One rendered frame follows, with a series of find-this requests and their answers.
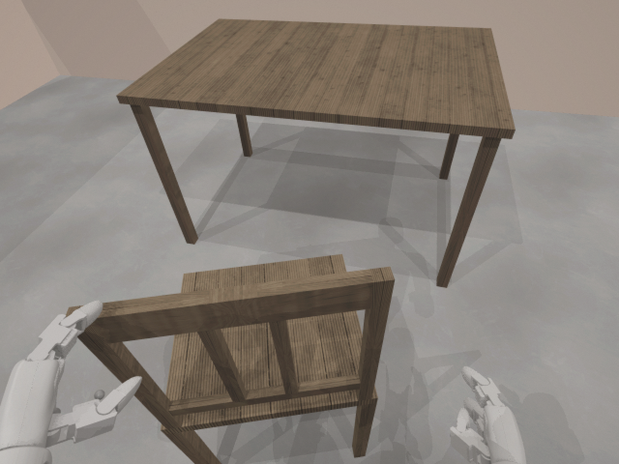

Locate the robot right hand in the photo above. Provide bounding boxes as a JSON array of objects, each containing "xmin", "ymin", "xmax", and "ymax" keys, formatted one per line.
[{"xmin": 451, "ymin": 366, "xmax": 526, "ymax": 464}]

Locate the chair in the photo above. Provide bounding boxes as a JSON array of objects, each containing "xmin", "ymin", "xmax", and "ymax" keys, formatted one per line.
[{"xmin": 66, "ymin": 254, "xmax": 395, "ymax": 464}]

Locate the robot left hand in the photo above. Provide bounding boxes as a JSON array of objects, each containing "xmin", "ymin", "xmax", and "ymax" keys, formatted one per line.
[{"xmin": 0, "ymin": 301, "xmax": 142, "ymax": 450}]

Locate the table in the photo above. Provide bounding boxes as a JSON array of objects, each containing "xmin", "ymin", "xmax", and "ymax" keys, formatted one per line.
[{"xmin": 116, "ymin": 18, "xmax": 516, "ymax": 288}]

